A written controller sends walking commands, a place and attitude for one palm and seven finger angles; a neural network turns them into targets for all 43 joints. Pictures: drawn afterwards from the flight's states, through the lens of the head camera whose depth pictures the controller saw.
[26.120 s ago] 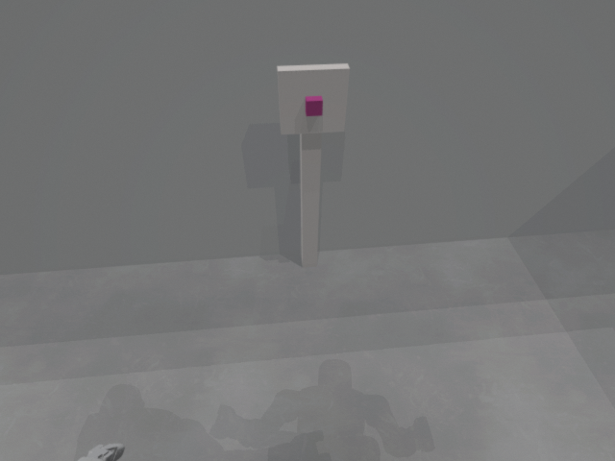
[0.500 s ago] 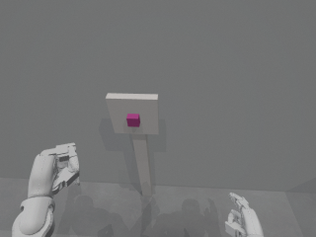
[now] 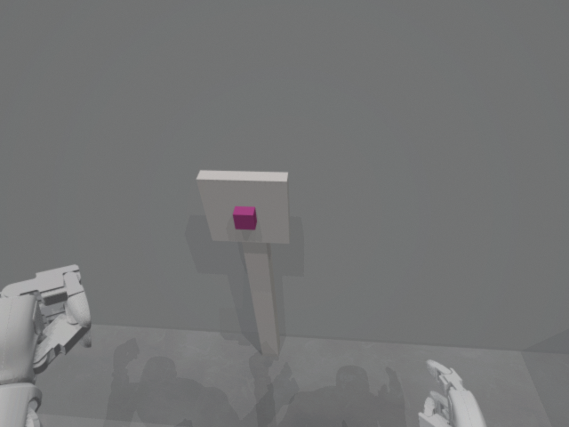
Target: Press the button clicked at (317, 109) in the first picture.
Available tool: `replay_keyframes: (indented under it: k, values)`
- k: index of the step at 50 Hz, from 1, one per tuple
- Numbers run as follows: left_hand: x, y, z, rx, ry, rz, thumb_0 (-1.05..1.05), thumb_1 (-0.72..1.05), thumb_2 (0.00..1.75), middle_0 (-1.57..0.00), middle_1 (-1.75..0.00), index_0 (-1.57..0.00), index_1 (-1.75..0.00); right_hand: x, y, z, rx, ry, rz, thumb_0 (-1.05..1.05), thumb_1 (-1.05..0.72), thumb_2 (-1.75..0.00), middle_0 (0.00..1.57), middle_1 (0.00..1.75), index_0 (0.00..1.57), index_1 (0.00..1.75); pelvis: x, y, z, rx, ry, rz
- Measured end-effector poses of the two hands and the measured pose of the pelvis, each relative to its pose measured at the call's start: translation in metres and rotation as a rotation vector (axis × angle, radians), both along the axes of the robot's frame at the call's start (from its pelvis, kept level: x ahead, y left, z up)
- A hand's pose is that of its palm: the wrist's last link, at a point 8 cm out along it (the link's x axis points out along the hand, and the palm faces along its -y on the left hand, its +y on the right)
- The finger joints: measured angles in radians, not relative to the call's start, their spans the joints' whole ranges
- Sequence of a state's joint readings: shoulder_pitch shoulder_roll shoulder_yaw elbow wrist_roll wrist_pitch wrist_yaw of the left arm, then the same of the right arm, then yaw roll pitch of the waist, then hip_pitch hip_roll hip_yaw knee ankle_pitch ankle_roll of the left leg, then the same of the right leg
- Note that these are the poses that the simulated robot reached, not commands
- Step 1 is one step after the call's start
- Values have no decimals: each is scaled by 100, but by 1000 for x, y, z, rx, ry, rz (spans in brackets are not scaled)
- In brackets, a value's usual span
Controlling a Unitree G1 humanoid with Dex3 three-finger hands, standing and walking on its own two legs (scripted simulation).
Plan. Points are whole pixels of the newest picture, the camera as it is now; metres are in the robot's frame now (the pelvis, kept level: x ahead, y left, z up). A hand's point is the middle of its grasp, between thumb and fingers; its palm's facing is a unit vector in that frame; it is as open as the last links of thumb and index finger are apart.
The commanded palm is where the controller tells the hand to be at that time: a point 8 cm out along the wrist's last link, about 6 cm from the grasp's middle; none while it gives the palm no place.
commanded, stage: draw the hand back to the body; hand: left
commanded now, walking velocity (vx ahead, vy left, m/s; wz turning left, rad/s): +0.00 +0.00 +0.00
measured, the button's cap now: (245, 216) +0.52 +0.16 -0.02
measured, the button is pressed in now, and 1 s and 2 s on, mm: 0 0 0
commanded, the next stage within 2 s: step back with the hand held close in 0.06 s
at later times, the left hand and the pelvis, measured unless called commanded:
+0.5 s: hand (103, 317) +0.18 +0.23 +0.15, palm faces +0.28 -0.83 -0.48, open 3.1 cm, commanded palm +0.12 +0.28 +0.18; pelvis -0.01 +0.00 +0.00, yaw -1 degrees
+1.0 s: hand (22, 385) +0.10 +0.26 +0.16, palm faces +0.39 -0.78 -0.48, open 3.1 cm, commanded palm +0.04 +0.30 +0.18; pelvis -0.08 +0.01 -0.01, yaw +2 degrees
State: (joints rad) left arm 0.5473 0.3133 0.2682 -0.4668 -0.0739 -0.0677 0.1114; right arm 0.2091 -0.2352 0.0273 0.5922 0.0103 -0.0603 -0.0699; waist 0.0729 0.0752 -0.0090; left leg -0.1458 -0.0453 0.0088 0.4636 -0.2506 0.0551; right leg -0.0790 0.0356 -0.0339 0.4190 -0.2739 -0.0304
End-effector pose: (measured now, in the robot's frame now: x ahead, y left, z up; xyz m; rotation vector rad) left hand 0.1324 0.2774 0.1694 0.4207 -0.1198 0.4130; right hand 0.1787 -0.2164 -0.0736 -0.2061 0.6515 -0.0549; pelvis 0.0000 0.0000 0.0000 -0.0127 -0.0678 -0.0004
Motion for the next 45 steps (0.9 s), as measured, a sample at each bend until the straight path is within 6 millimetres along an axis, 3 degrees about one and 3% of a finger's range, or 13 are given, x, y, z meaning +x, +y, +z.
replay_keyframes:
  k: [3,9,13,21,26,32,45]
  values:
    - [0,-5,-2,-9,-2,-11,2,89,90,-131,-150,-130,-150,-3,-4,2,-10,-7,-3,1,-90,-90,20,30,20,30,-1,-3,0,0,-3,-1]
    - [-2,-14,14,35,-57,-44,2,89,90,-131,-150,-131,-150,-6,-8,3,-4,-32,-11,1,-90,-90,20,30,20,30,-2,-6,0,0,-12,-3]
    - [1,-9,21,79,-73,-36,2,88,90,-131,-150,-131,-150,-8,-11,1,3,-14,-19,1,-90,-90,20,30,20,30,-4,-8,0,-8,10,0]
    - [15,-10,-3,70,50,-78,1,89,90,-131,-150,-130,-150,-28,-27,-9,-25,103,-90,1,-90,-90,20,30,20,30,-9,-4,1,-5,74,-9]
    - [13,-10,3,113,49,-135,2,88,90,-131,-150,-130,-150,-41,-32,-9,-51,148,-128,1,-90,-90,20,30,20,30,-14,-1,0,-1,89,-14]
    - [1,0,15,160,-4,-135,2,88,90,-131,-150,-130,-150,-47,-27,-4,-52,122,-149,1,-91,-90,20,30,20,30,-26,5,-3,-3,90,-20]
    - [-50,14,1,131,-38,-103,2,88,90,-131,-150,-131,-150,-76,-5,5,-82,53,-89,1,-90,-90,20,30,20,30,-67,16,-9,-22,78,-7]
